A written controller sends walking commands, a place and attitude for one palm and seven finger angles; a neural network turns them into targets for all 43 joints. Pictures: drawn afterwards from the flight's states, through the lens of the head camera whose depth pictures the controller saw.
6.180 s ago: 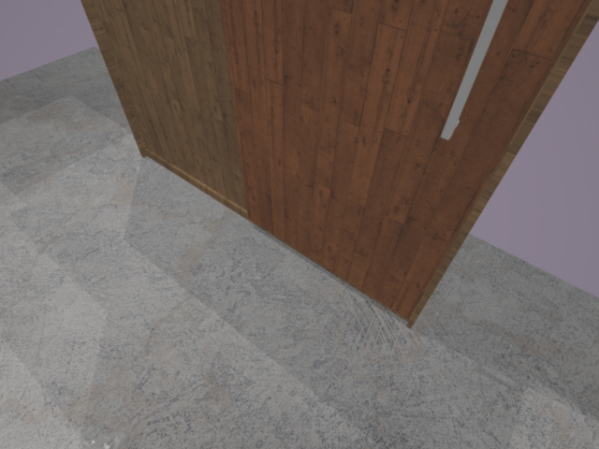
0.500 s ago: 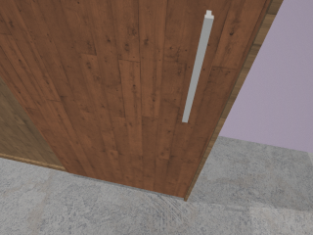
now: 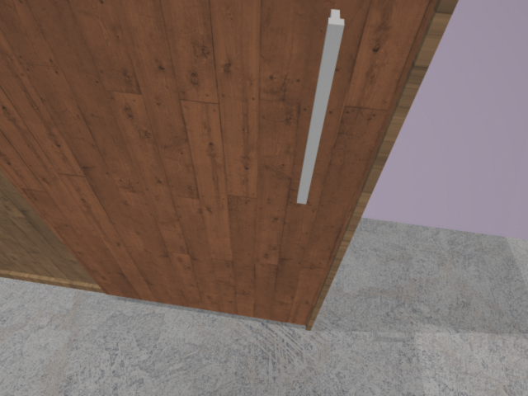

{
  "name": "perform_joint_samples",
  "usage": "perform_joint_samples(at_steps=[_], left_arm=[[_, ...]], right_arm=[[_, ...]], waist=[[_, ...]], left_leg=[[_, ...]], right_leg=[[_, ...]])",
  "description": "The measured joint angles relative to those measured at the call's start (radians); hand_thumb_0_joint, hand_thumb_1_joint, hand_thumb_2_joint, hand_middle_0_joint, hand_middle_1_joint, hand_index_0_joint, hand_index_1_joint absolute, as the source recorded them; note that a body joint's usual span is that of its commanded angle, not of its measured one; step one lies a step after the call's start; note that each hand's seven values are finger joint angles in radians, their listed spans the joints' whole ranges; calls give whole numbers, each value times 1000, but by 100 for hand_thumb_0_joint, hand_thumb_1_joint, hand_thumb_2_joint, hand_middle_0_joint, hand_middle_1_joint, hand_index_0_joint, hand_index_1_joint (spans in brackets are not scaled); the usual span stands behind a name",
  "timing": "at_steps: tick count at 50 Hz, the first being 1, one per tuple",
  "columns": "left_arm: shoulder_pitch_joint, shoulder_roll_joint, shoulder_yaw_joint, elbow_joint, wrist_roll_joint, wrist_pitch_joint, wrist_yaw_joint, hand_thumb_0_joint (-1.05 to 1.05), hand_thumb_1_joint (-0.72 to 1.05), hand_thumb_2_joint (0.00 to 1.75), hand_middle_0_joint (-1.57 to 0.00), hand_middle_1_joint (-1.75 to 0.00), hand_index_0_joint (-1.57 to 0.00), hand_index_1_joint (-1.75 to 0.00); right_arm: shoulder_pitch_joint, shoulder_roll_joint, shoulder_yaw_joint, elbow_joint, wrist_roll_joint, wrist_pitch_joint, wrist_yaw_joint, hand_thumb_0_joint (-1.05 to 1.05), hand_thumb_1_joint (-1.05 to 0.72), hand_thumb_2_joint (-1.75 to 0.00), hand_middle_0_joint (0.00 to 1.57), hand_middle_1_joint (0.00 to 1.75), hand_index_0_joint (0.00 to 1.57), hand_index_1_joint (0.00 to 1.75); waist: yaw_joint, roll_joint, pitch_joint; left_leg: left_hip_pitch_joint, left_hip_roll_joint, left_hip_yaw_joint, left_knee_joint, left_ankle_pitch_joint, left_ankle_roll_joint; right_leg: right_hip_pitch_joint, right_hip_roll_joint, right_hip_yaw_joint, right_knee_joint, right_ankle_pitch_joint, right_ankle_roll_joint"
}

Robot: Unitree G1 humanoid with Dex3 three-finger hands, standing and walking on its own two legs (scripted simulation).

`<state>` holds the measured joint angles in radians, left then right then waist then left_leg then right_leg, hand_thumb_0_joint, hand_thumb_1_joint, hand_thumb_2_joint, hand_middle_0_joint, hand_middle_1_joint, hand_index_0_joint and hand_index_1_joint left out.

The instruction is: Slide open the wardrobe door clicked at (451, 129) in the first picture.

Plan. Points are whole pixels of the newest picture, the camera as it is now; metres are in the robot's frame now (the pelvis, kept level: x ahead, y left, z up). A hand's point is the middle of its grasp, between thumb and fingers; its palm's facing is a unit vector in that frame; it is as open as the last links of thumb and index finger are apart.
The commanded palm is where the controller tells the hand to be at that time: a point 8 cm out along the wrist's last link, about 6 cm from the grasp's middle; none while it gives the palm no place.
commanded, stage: look again from close up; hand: right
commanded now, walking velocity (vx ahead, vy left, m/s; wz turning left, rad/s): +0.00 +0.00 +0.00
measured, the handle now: (315, 125) +0.45 -0.04 +0.19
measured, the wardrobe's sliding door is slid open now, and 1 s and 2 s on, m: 0.00 0.00 0.00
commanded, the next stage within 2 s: shuffle to correct the standing spot in 0.96 s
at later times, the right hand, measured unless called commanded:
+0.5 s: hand out of the picture +0.01 -0.26 -0.17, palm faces -0.01 +0.97 -0.25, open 7.4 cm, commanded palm none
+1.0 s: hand out of the picture -0.02 -0.26 -0.17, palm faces -0.04 +0.96 -0.26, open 7.4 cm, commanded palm none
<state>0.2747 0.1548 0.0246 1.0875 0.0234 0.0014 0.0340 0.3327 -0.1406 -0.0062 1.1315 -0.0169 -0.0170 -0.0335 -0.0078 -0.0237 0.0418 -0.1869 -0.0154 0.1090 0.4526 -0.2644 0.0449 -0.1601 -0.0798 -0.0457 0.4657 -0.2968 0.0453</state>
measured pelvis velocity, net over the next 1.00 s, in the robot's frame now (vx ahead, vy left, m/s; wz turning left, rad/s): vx -0.04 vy -0.06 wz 0.04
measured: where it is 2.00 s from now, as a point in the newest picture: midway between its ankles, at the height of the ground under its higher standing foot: outside the picture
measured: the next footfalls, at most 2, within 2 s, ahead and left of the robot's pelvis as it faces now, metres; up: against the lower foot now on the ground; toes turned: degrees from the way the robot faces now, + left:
left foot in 1.98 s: +0.08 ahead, +0.22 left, +0.00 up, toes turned -2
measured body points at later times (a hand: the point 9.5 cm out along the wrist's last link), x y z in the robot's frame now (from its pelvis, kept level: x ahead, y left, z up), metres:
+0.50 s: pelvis -0.04 -0.06 +0.00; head -0.05 -0.07 +0.45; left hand +0.00 +0.18 -0.15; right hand +0.01 -0.31 -0.15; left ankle -0.01 +0.09 -0.74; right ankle -0.03 -0.15 -0.74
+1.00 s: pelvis -0.04 -0.06 +0.00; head -0.03 -0.05 +0.45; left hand -0.03 +0.19 -0.15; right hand -0.02 -0.31 -0.15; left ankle -0.01 +0.09 -0.74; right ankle -0.03 -0.15 -0.74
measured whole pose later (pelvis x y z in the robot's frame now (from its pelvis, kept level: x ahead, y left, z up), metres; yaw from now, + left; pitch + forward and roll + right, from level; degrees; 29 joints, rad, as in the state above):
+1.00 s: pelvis -0.04 -0.06 +0.00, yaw +2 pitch -2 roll +0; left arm 0.24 0.23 0.02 1.07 0.02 -0.01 0.01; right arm 0.28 -0.22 0.00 1.06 -0.02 0.00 -0.02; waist 0.00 -0.01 0.05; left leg -0.24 0.07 0.03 0.47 -0.19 -0.04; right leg -0.19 0.01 -0.12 0.47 -0.25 -0.05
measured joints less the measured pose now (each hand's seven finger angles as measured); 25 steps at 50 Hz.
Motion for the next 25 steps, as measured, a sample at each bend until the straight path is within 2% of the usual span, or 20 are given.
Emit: perform_joint_samples(at_steps=[4,9,25], left_arm=[[11,17,12,-18,-2,0,-3,1,92,89,-20,-30,-20,-30],[-3,18,9,-25,-5,-9,-6,0,92,89,-20,-30,-20,-30],[-13,23,-10,-61,-1,-10,-21,0,91,89,-20,-30,-20,-30]], right_arm=[[21,3,0,-15,-6,-8,-3,1,-90,-90,20,30,20,30],[9,-14,-1,-35,-6,-8,-5,1,-90,-90,20,30,20,30],[-59,-75,-3,-120,-9,20,0,1,-90,-90,20,30,20,30]], waist=[[1,-11,-32],[-3,9,-54],[6,28,-42]], left_leg=[[-17,9,3,40,-23,-10],[-15,28,-16,62,-28,-30],[-42,77,-69,41,44,-80]], right_leg=[[-30,6,6,63,-36,-9],[-17,23,-12,76,-46,-29],[-27,76,-65,50,8,-89]])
